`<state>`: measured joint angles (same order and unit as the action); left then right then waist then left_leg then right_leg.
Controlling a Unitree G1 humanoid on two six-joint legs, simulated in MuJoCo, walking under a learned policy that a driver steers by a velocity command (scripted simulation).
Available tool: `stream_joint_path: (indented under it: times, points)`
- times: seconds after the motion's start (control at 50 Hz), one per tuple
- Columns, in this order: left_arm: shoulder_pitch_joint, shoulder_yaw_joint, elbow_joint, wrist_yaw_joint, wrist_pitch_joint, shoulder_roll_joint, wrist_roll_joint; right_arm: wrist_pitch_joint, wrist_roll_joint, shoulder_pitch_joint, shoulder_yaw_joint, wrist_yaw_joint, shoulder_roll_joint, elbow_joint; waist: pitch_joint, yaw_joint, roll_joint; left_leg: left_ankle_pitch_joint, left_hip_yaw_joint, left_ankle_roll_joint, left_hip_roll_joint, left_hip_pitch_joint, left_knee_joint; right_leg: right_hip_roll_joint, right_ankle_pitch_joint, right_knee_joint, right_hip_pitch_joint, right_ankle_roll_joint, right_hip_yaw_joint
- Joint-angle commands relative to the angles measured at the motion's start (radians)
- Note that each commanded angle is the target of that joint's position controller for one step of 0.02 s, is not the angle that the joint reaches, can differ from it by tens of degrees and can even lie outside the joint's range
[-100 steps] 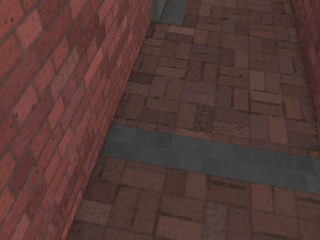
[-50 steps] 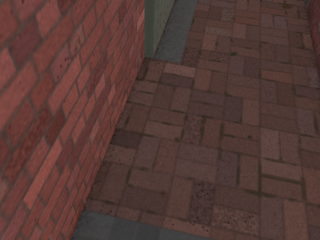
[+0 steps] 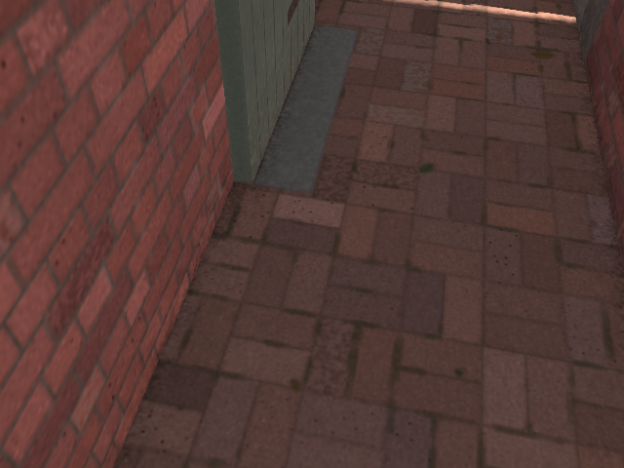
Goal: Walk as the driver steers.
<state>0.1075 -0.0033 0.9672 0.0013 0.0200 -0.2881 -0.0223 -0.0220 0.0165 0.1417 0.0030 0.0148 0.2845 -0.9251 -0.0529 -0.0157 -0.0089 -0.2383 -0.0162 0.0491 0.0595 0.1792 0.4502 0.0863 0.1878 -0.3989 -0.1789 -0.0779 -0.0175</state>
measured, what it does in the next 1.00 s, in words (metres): shifts its weight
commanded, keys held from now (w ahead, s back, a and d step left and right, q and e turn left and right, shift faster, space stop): no key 0.44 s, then w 0.10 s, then no key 0.46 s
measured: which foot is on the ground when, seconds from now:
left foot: down 0.00-1.00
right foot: down 0.00-1.00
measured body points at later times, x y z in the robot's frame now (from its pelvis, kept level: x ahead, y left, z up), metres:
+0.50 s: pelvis +0.01 +0.00 +0.00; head +0.02 +0.00 +0.45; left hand +0.10 +0.27 -0.13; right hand +0.10 -0.28 -0.13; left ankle +0.00 +0.15 -0.74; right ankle +0.02 -0.07 -0.74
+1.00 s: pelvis +0.06 +0.04 +0.00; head +0.08 +0.07 +0.45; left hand +0.14 +0.32 -0.14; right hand +0.15 -0.23 -0.12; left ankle +0.05 +0.14 -0.74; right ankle +0.02 -0.07 -0.74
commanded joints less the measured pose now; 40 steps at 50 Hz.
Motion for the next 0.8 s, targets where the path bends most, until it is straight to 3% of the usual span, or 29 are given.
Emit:
stream_joint_path:
  times: [0.02,0.12,0.14,0.16,0.44,0.46,0.5,0.54,0.58,0.62,0.64,0.66,0.68,0.7,0.72,0.74,0.76,0.78,0.8]
  points:
    - [-0.011,0.026,-0.030,-0.004,0.002,-0.125,0.003,-0.009,-0.002,-0.009,-0.022,0.008,0.136,0.033,0.083,0.000,0.044,0.207,-0.027,-0.029,0.027,-0.008,-0.046,-0.106,-0.178,0.060,0.056,-0.030,0.116]
    - [-0.011,0.027,-0.009,-0.007,-0.003,-0.125,0.003,-0.007,-0.002,-0.011,-0.016,0.014,0.139,0.016,0.076,0.001,0.022,0.177,-0.019,-0.024,0.024,-0.008,-0.051,-0.111,-0.166,0.073,0.053,-0.030,0.127]
    - [-0.016,0.026,-0.008,-0.006,-0.008,-0.126,0.013,-0.010,0.000,-0.003,-0.015,0.017,0.134,0.014,0.076,0.009,0.004,0.161,-0.019,-0.019,0.030,-0.009,-0.058,-0.112,-0.164,0.079,0.060,-0.031,0.134]
    - [-0.019,0.026,-0.006,-0.012,-0.015,-0.119,0.010,-0.016,-0.009,-0.004,-0.021,0.015,0.154,0.008,0.079,0.005,0.011,0.148,-0.018,-0.021,0.030,-0.001,-0.062,-0.121,-0.152,0.089,0.070,-0.035,0.149]
    - [-0.008,0.031,0.020,-0.028,-0.033,-0.126,0.006,-0.032,-0.007,0.008,-0.020,0.013,0.146,-0.035,0.055,-0.003,0.017,0.109,-0.007,-0.010,0.035,0.024,-0.097,-0.130,-0.098,0.134,0.093,-0.040,0.172]
    - [0.004,0.032,0.023,-0.029,-0.034,-0.127,0.007,-0.032,-0.009,0.023,-0.019,0.014,0.142,-0.043,0.075,-0.004,0.009,0.041,0.007,-0.012,0.024,0.020,-0.088,-0.126,0.016,0.150,0.101,-0.046,0.176]
    - [0.023,0.046,0.022,-0.031,-0.035,-0.161,0.019,-0.032,-0.017,0.011,-0.022,0.016,0.138,-0.037,0.047,-0.016,-0.035,-0.126,0.053,-0.021,-0.014,0.079,-0.001,-0.149,0.349,0.198,0.070,-0.081,0.233]
    - [0.058,0.063,0.013,-0.028,-0.023,-0.195,0.026,-0.041,-0.025,-0.022,-0.025,0.016,0.141,-0.018,-0.016,-0.035,-0.086,-0.176,0.069,-0.036,-0.018,0.207,0.128,-0.265,0.550,0.279,0.068,-0.142,0.384]
    - [0.060,0.059,0.001,-0.028,0.000,-0.166,0.012,-0.052,-0.023,-0.051,-0.027,0.015,0.139,-0.008,-0.046,-0.044,-0.072,-0.215,-0.008,-0.043,0.026,0.282,0.255,-0.325,0.353,0.277,0.078,-0.183,0.437]
    - [0.048,0.056,-0.014,-0.021,0.014,-0.154,0.016,-0.053,-0.023,-0.003,-0.025,0.010,0.132,-0.021,-0.013,-0.021,-0.060,-0.273,-0.028,-0.037,0.049,0.291,0.302,-0.329,0.070,0.223,0.118,-0.193,0.375]
    - [0.026,0.054,-0.024,-0.021,0.012,-0.148,0.020,-0.054,-0.024,0.016,-0.024,0.006,0.130,-0.028,0.004,-0.004,-0.046,-0.256,-0.018,-0.034,0.050,0.241,0.255,-0.309,-0.023,0.200,0.102,-0.181,0.325]
    - [-0.015,0.045,-0.040,-0.020,0.011,-0.118,0.014,-0.053,-0.031,0.059,-0.022,0.005,0.123,-0.063,0.046,0.014,-0.046,-0.160,0.009,-0.033,0.036,0.120,0.148,-0.269,-0.131,0.168,0.051,-0.150,0.240]
    - [-0.038,0.039,-0.041,-0.016,0.006,-0.112,0.020,-0.052,-0.023,0.098,-0.020,0.004,0.107,-0.085,0.062,0.046,-0.043,0.010,0.047,-0.031,0.004,0.001,0.013,-0.215,-0.192,0.122,0.003,-0.117,0.179]
    - [-0.025,0.036,-0.034,-0.011,0.001,-0.108,0.026,-0.046,0.008,0.102,-0.022,0.006,0.130,-0.087,0.069,0.050,-0.036,0.157,0.044,-0.030,0.002,-0.074,-0.059,-0.160,-0.252,0.080,-0.025,-0.068,0.139]
    - [0.035,0.031,-0.023,-0.007,-0.007,-0.094,0.003,-0.041,0.025,0.106,-0.023,0.003,0.168,-0.080,0.087,0.018,0.030,0.350,-0.054,-0.049,0.074,-0.121,-0.078,-0.098,-0.171,0.019,-0.043,-0.019,0.102]
    - [0.088,0.025,-0.017,-0.011,-0.017,-0.057,-0.011,-0.034,0.024,0.065,-0.012,0.000,0.179,-0.070,0.078,-0.043,0.151,0.396,-0.135,-0.129,0.137,-0.044,-0.097,-0.043,0.042,0.020,-0.023,0.025,0.069]
    - [0.101,0.022,-0.017,-0.018,-0.023,-0.048,-0.033,-0.035,0.021,0.055,-0.001,-0.003,0.152,-0.068,0.057,-0.051,0.158,0.375,-0.182,-0.182,0.187,0.023,-0.125,-0.074,0.044,0.028,0.060,0.055,0.102]
    - [0.089,0.025,-0.023,-0.024,-0.025,-0.062,-0.028,-0.041,0.009,0.021,-0.001,-0.006,0.151,-0.066,0.050,-0.057,0.142,0.313,-0.178,-0.169,0.166,0.017,-0.127,-0.092,-0.052,0.055,0.074,0.060,0.115]
    - [0.065,0.034,-0.021,-0.030,-0.025,-0.108,-0.016,-0.049,0.002,0.009,-0.006,-0.010,0.167,-0.060,0.058,-0.037,0.097,0.327,-0.131,-0.136,0.121,0.003,-0.117,-0.101,-0.133,0.058,0.095,0.056,0.117]
Velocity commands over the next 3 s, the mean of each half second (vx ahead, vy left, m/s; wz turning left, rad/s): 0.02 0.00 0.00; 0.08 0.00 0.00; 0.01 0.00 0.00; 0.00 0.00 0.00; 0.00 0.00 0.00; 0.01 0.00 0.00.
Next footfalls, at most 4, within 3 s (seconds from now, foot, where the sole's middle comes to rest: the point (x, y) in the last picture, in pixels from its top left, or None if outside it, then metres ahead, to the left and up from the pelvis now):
none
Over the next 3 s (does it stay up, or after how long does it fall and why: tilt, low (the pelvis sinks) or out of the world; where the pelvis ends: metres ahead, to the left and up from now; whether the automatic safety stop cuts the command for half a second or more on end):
stays up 0.05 0.00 0.00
